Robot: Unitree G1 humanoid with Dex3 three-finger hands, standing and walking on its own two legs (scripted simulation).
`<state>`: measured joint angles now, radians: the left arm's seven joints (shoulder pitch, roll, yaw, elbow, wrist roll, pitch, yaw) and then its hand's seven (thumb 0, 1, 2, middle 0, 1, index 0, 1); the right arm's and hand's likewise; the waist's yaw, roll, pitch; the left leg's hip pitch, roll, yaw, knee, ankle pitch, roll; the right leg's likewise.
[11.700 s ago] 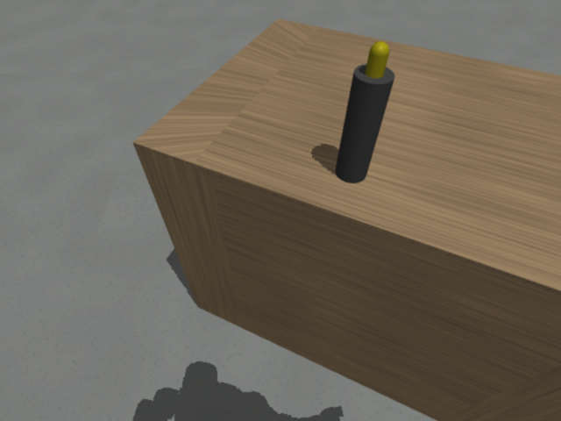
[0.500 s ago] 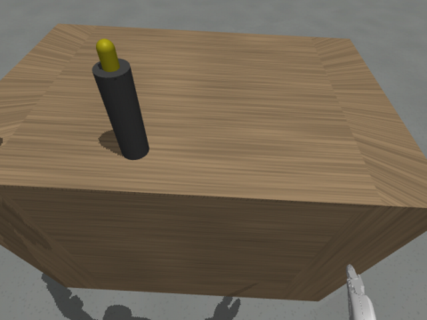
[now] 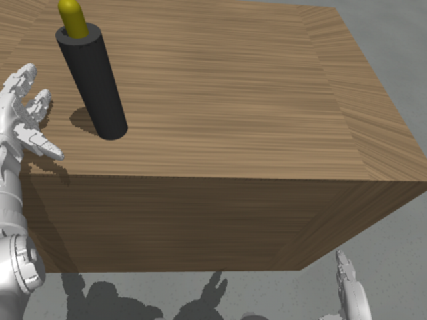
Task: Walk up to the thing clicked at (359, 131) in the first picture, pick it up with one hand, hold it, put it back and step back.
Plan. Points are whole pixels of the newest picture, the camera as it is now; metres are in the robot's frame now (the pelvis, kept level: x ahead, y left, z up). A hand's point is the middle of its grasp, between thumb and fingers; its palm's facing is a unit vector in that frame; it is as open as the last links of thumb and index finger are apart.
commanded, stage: close in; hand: left
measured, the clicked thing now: (94, 79) +0.47 +0.19 +0.18
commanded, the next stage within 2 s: rest palm in 0.52 s
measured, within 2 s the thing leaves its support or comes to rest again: neither
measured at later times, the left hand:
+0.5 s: hand (87, 121) +0.44 +0.22 +0.11, palm faces +0.10 -0.99 +0.03, open 17.4 cm
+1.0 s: hand (110, 118) +0.44 +0.18 +0.11, palm faces +0.13 -0.99 +0.03, open 17.5 cm
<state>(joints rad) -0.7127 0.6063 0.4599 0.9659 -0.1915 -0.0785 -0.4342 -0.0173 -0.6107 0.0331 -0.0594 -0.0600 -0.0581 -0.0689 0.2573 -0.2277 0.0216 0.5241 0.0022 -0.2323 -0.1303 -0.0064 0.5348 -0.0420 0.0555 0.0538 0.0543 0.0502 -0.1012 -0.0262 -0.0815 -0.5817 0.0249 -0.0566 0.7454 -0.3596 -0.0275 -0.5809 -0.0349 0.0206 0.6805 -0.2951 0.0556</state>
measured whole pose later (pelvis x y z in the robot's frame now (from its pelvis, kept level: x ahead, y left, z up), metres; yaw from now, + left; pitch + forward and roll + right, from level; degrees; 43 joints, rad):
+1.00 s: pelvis +0.00 -0.01 -0.01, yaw -2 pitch +9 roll +0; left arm -0.63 0.33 0.33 0.73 -0.15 -0.08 -0.07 -0.02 -0.61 0.01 -0.14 -0.03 -0.14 -0.03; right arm 0.36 -0.23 -0.08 0.27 0.03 -0.07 -0.03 -0.01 0.52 -0.05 0.05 0.05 0.05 0.05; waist -0.08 0.00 -0.10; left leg -0.58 0.03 -0.03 0.83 -0.41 -0.03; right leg -0.62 -0.02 0.05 0.80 -0.35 0.05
